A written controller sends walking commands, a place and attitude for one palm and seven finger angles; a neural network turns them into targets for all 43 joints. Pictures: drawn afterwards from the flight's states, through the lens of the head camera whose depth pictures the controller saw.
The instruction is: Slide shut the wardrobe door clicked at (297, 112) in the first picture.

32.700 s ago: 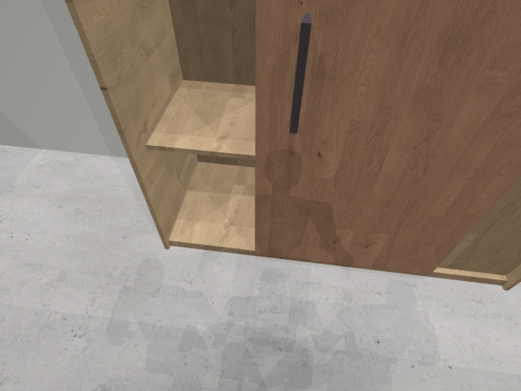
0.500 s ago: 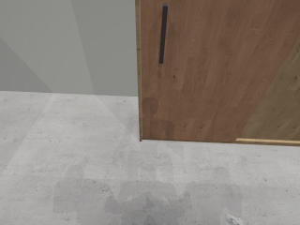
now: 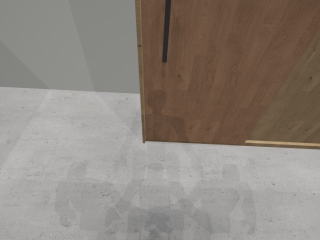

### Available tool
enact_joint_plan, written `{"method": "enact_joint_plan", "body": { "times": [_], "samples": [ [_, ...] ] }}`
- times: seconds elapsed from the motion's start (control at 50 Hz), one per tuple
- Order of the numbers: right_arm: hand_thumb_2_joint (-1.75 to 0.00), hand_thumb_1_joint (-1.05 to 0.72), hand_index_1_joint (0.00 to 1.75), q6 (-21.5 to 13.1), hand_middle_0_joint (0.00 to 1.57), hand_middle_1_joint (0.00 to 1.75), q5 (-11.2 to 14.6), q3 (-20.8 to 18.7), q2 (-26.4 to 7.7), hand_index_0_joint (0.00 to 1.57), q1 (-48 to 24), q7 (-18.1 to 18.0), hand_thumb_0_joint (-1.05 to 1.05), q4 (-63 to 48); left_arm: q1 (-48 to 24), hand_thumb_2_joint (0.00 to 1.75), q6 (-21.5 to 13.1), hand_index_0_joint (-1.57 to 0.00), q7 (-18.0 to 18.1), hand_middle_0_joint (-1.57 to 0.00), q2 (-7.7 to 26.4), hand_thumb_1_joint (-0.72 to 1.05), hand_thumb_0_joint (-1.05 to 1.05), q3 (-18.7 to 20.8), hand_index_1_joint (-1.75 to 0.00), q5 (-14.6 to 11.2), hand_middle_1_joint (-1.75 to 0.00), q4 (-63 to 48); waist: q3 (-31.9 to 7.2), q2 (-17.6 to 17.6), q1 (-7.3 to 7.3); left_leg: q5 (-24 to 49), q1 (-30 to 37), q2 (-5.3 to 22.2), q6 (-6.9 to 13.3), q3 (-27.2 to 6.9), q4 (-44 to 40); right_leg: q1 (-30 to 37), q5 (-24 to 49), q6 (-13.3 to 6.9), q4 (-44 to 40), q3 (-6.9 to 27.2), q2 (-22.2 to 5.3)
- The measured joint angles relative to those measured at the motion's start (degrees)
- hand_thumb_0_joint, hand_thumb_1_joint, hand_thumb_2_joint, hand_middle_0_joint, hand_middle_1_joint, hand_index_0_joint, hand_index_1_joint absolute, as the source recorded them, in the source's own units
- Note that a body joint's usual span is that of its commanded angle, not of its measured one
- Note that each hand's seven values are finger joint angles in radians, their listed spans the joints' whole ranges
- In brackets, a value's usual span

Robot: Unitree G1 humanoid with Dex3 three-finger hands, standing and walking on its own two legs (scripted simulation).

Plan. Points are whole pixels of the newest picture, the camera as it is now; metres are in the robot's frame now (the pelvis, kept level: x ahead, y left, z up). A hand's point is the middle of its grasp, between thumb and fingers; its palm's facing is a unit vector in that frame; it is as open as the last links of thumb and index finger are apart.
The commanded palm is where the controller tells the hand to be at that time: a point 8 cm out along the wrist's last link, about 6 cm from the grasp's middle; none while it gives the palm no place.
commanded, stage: let the arm hang, fingers relaxed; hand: right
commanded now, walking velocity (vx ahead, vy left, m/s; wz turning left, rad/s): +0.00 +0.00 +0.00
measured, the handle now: (166, 31) +0.85 +0.03 +0.11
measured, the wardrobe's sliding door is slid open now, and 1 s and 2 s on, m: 0.00 0.00 0.00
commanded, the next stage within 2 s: look to check the result in 0.36 s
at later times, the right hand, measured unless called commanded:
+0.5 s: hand out of the picture +0.12 -0.23 -0.15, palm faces -0.06 +0.94 -0.33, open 7.4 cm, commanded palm none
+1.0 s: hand out of the picture +0.12 -0.22 -0.15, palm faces -0.04 +0.94 -0.33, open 7.4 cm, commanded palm none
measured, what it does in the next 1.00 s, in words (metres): stands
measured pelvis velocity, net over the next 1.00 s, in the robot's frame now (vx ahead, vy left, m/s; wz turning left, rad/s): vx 0.04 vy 0.02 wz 0.01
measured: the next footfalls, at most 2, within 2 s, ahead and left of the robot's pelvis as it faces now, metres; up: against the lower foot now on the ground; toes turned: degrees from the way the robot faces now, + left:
none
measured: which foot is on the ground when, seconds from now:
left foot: down 0.00-1.00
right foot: down 0.00-1.00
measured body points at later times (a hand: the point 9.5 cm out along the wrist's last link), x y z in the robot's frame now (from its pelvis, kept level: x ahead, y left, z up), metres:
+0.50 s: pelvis +0.02 +0.01 +0.01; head +0.05 +0.01 +0.45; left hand +0.09 +0.31 -0.13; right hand +0.12 -0.28 -0.13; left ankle +0.02 +0.14 -0.74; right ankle +0.03 -0.09 -0.74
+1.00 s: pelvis +0.04 +0.02 +0.01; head +0.06 +0.03 +0.46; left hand +0.12 +0.32 -0.13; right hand +0.12 -0.27 -0.13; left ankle +0.02 +0.14 -0.74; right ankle +0.03 -0.09 -0.74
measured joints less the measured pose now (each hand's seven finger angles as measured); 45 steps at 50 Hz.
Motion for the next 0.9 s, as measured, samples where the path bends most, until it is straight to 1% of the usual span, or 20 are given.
{"method": "enact_joint_plan", "body": {
  "times": [0.14, 0.28, 0.44, 0.66, 0.9],
  "samples": [
    [-0.9, -0.91, 0.3, -0.9, 0.2, 0.3, -0.1, 0.5, -0.1, 0.2, -4.9, 0.3, 0.01, -1.0, -3.5, 0.9, -0.5, -0.21, -0.4, -0.2, 1.6, 0.91, 0.0, -0.1, -0.3, 0.0, -0.3, 0.6, -0.6, 0.4, 0.59, 0.2, 0.8, 0.3, -0.3, -0.3, -1.0, 1.4, 0.6, -0.1, -2.0, -0.4, 0.4],
    [-0.9, -0.91, 0.3, -1.3, 0.2, 0.3, 0.0, 1.0, -0.2, 0.2, -6.9, 0.4, 0.0, -1.4, -5.2, 0.9, -0.8, -0.21, -0.5, -0.2, 2.9, 0.91, 0.0, -0.4, -0.3, -0.1, -0.3, 1.2, -0.5, 0.9, 1.16, 0.3, 1.8, 0.1, -0.2, -0.4, -2.3, 2.6, 0.9, 0.3, -3.6, -0.5, 0.4],
    [-0.9, -0.9, 0.3, -1.2, 0.21, 0.3, 0.1, 1.2, -0.7, 0.2, -6.4, 0.5, 0.0, -0.8, -5.2, 0.9, -0.7, -0.21, -0.5, -0.2, 3.7, 0.91, 0.0, -0.6, -0.3, -0.2, -0.3, 2.1, 0.1, 1.1, 1.31, 0.3, 2.7, -0.4, 0.2, -0.2, -3.6, 3.5, 1.0, 0.8, -4.8, -0.3, 0.0],
    [-0.9, -0.9, 0.3, -1.0, 0.21, 0.3, 0.2, 1.3, -1.1, 0.2, -4.5, 0.4, 0.01, 0.7, -4.9, 0.9, -0.3, -0.21, -0.4, -0.2, 3.5, 0.91, 0.0, -0.9, -0.3, -0.3, -0.3, 3.0, 0.7, 0.8, 0.91, 0.2, 3.9, -1.3, 0.9, 0.3, -4.9, 4.4, 0.8, 1.7, -5.6, 0.1, -0.8],
    [-0.9, -0.9, 0.3, -1.2, 0.21, 0.3, 0.3, 1.4, -0.8, 0.2, -4.3, 0.2, 0.01, 1.0, -5.4, 0.9, -0.4, -0.21, -0.2, -0.2, 3.2, 0.91, 0.0, -1.0, -0.3, -0.3, -0.3, 2.9, 0.0, 0.8, 0.67, -0.2, 5.2, -2.0, 1.4, 0.4, -5.8, 5.4, 0.3, 2.4, -6.1, 0.3, -1.5]
  ]
}}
